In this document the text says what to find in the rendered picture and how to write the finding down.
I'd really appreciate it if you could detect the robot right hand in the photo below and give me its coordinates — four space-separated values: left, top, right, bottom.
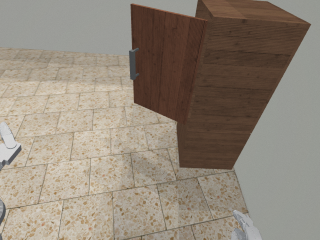
228 210 263 240

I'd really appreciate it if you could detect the robot left hand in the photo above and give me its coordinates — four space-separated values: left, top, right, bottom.
0 121 22 170

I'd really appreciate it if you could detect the handle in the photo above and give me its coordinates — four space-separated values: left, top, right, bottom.
129 48 140 80

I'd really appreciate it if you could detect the cupboard door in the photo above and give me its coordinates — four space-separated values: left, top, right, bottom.
130 3 208 125

